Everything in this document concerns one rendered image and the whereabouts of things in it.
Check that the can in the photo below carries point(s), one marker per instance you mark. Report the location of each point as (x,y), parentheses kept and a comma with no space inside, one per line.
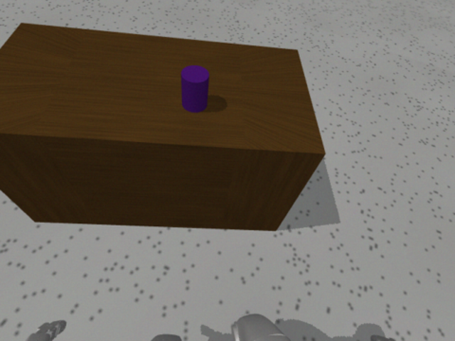
(194,88)

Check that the left robot hand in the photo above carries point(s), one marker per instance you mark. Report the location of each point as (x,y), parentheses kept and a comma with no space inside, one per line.
(48,331)

